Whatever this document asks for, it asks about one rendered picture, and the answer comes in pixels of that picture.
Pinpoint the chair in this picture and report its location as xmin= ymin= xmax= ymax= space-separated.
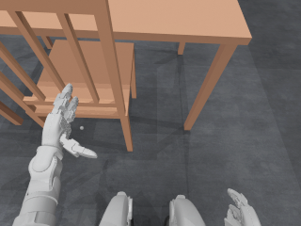
xmin=0 ymin=0 xmax=136 ymax=152

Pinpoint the table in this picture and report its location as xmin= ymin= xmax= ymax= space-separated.
xmin=0 ymin=0 xmax=252 ymax=131

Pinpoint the robot left hand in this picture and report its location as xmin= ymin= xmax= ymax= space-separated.
xmin=41 ymin=83 xmax=98 ymax=158

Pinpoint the robot right shin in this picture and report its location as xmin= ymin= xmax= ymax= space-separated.
xmin=168 ymin=195 xmax=185 ymax=226

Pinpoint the robot right hand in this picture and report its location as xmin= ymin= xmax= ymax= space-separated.
xmin=224 ymin=188 xmax=261 ymax=226

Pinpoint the left robot thigh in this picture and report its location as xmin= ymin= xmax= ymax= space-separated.
xmin=99 ymin=195 xmax=133 ymax=226

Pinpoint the left robot forearm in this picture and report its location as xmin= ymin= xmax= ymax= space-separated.
xmin=12 ymin=145 xmax=64 ymax=226

